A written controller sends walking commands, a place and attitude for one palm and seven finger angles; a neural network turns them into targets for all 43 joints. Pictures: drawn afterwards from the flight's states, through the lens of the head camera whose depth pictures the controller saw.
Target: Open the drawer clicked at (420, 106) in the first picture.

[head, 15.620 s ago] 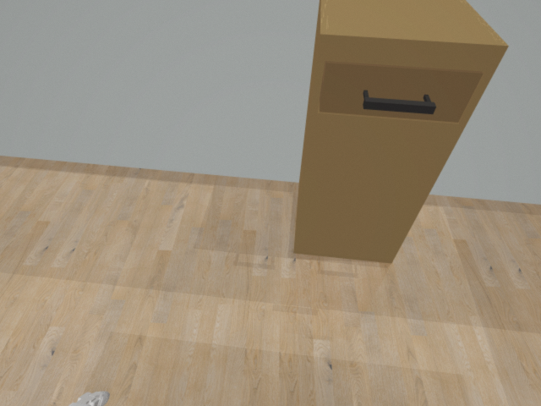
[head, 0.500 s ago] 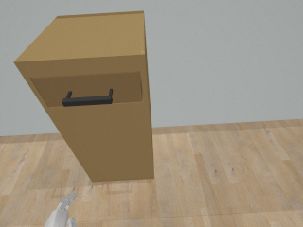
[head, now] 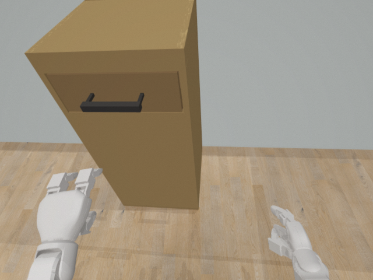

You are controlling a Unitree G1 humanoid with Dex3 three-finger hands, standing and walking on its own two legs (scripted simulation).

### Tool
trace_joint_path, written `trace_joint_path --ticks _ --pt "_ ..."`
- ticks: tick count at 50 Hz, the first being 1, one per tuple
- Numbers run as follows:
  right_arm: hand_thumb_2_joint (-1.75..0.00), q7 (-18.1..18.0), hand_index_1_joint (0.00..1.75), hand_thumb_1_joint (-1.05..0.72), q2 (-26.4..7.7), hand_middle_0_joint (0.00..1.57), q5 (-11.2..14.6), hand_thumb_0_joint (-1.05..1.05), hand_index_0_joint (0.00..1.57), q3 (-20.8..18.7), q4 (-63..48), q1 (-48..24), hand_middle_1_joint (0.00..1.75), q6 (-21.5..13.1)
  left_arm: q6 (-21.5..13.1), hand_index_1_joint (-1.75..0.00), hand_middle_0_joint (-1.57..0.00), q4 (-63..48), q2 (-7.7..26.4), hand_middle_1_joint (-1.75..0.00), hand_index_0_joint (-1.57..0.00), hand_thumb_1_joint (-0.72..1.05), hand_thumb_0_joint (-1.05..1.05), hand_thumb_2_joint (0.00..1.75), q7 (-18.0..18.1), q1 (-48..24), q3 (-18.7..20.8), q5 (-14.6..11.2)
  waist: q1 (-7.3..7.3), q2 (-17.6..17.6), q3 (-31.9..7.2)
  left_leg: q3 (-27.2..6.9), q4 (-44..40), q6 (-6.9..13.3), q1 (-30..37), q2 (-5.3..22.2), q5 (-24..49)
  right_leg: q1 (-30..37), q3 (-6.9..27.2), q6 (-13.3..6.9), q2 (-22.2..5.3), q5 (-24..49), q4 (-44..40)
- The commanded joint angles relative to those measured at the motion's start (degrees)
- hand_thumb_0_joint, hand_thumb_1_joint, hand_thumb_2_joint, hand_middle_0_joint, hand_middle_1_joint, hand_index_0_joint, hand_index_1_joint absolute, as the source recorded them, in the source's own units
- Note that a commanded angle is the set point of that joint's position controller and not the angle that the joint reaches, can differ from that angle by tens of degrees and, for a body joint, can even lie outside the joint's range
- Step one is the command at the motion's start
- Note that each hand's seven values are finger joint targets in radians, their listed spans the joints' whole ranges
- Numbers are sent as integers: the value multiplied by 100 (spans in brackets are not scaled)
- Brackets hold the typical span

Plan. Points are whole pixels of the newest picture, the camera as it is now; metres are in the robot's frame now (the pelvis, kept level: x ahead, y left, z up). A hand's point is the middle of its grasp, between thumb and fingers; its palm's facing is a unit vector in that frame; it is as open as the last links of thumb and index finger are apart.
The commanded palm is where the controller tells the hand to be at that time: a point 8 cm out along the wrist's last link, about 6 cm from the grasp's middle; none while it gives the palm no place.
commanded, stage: raise the hand with hooked fingers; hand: left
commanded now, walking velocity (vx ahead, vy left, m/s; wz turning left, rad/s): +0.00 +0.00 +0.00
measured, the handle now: (113, 101) +0.55 +0.31 +0.07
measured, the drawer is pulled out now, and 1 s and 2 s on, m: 0.00 0.00 0.00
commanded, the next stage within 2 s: move the hooked fingers above the handle in 1.22 s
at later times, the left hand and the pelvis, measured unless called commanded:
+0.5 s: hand (85, 157) +0.31 +0.26 +0.12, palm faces +0.16 -0.10 -0.98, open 13.0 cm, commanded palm +0.27 +0.26 +0.18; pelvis +0.02 +0.04 +0.03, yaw -4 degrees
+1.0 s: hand (68, 125) +0.34 +0.29 +0.17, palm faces +0.05 -0.08 -1.00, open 13.9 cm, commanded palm +0.30 +0.29 +0.24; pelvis +0.01 +0.07 +0.04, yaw -4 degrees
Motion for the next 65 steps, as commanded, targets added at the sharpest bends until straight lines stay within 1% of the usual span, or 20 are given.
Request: trace_joint_path --ticks 1,4,6,9,10,14,18,20,24,29,32,40,41,45,49,53,55,59,62,65 --pt "-90 -155 30 -90 -550 20 177 0 20 -123 -809 -550 30 -137 373 -82 -26 -915 808 -82 -26 8 0 55 -510 -424 226 -152 -196 -887 -880 92 -799 319 455 -477 1249 1328 1346 331 -157 2478 -1605" --pt "-90 -163 30 -90 -548 20 250 0 20 8 -865 -610 30 -74 592 -87 -26 -889 1298 -87 -26 1 0 52 -868 -45 701 -176 34 -994 -914 137 -1083 273 408 -479 1473 2048 1359 399 -214 3315 -1510" --pt "-90 -153 30 -90 -508 20 244 0 20 36 -829 -562 30 -74 531 -90 -27 -1197 1300 -90 -27 -3 0 50 -985 -106 739 -197 61 -864 -878 139 -1228 270 512 -477 1585 2254 1267 424 -246 3700 -1502" --pt "-90 -179 30 -90 -525 20 220 0 20 -20 -815 -594 30 -86 363 -94 -27 -1787 1501 -94 -27 -10 0 47 -932 -671 1016 -187 55 -534 -1073 81 -1338 282 689 -494 1651 2353 1223 365 -217 3498 -1599" --pt "-90 -186 30 -90 -495 20 214 0 20 -46 -807 -574 30 -134 289 -96 -27 -1906 1414 -96 -27 -13 0 46 -863 -744 994 -196 61 -344 -1115 56 -1327 296 795 -504 1742 2311 1199 350 -221 3561 -1590" --pt "-90 -203 30 -90 -529 20 247 0 20 -179 -652 -458 30 -261 125 -102 -28 -1771 1341 -102 -28 -22 0 42 -665 -1101 1059 -275 -82 -569 -1122 62 -1334 305 985 -528 1908 2173 1061 359 -175 3612 -1661" --pt "-90 -203 30 -90 -618 20 335 0 20 -256 -550 -452 30 -270 369 -108 -29 -1596 1274 -108 -29 -31 0 38 -750 -1694 765 -269 -142 -254 -1124 155 -1433 309 1302 -518 2068 1995 786 306 -126 3301 -1719" --pt "-90 -214 30 -90 -641 20 395 0 20 -248 -545 -506 30 -248 562 -111 -29 -1546 1222 -111 -29 -36 0 36 -913 -2100 560 -289 -178 -335 -1072 142 -1527 313 1422 -489 2094 1950 641 293 -101 2959 -1782" --pt "-90 -284 30 -90 -665 20 451 0 20 -185 -565 -604 30 -158 846 -117 -30 -1457 1498 -117 -30 -45 0 32 -1316 -2735 525 -332 -158 -261 -1028 81 -1764 302 1706 -428 2254 2059 458 264 -54 2645 -1912" --pt "-90 -280 30 -90 -646 20 493 0 20 -68 -555 -660 30 -43 988 -120 -30 -1266 1820 -120 -30 -50 0 30 -1732 -3451 676 -311 -103 -49 -842 -31 -2068 228 1894 -337 2528 2212 343 187 6 2482 -2056" --pt "-90 -256 30 -90 -637 20 513 0 20 -10 -521 -631 30 0 1063 -120 -30 -1021 1831 -120 -30 -50 0 30 -1982 -3930 578 -342 -130 -6 -698 -72 -2202 201 1957 -298 2603 2205 285 176 40 2401 -2156" --pt "-90 -194 30 -90 -675 20 523 0 20 64 -544 -510 30 19 1068 -120 -30 -839 1934 -120 -30 -50 0 30 -2646 -5127 333 -375 -212 128 -920 -200 -2347 148 2254 -228 2687 2216 207 140 63 2077 -2316" --pt "-90 -192 30 -90 -690 20 513 0 20 53 -528 -465 30 9 1026 -120 -30 -818 2063 -120 -30 -50 0 30 -2695 -5223 428 -390 -196 152 -934 -233 -2373 142 2283 -224 2755 2248 204 130 71 2114 -2337" --pt "-90 -110 30 -90 -716 20 530 0 20 49 -562 -345 30 25 915 -120 -30 -471 1801 -120 -30 -50 0 30 -2951 -4427 377 -507 -129 -168 -822 -204 -2397 150 2170 -196 2843 2273 158 146 72 2152 -2370" --pt "-90 -65 30 -90 -740 20 497 0 20 17 -673 -358 30 -37 601 -120 -30 -1080 2080 -120 -30 -50 0 30 -2919 -4496 670 -594 -74 -82 -1041 -190 -2390 181 2198 -228 2758 2376 203 153 91 2148 -2405" --pt "-90 -73 30 -90 -718 20 460 0 20 -30 -597 -265 30 -160 273 -120 -30 -1508 2253 -120 -30 -50 0 30 -2583 -4729 910 -587 -36 231 -1246 -209 -2342 177 2325 -283 2897 2361 220 138 86 2247 -2412" --pt "-90 -61 30 -90 -705 20 467 0 20 -32 -517 -234 30 -225 216 -120 -30 -1397 2235 -120 -30 -50 0 30 -2382 -4786 974 -602 -45 204 -1123 -232 -2367 155 2205 -297 2713 2302 198 126 93 2080 -2426" --pt "-90 -70 30 -90 -737 20 538 0 20 -69 -402 -269 30 -236 386 -120 -30 -959 2159 -120 -30 -50 0 30 -2176 -4655 989 -647 -62 148 -1007 -129 -2383 148 2064 -339 2506 2328 230 142 94 2065 -2496" --pt "-90 -96 30 -90 -770 20 576 0 20 -55 -373 -338 30 -167 650 -120 -30 -590 1915 -120 -30 -50 0 30 -2252 -4511 666 -652 -116 -74 -787 -23 -2422 179 1922 -359 2255 2302 245 178 48 2000 -2547" --pt "-90 -119 30 -90 -769 20 583 0 20 -33 -456 -451 30 -156 764 -120 -30 -735 1822 -120 -30 -50 0 30 -2439 -4536 437 -625 -147 -165 -998 13 -2364 218 1955 -394 2243 2434 289 211 11 2085 -2517"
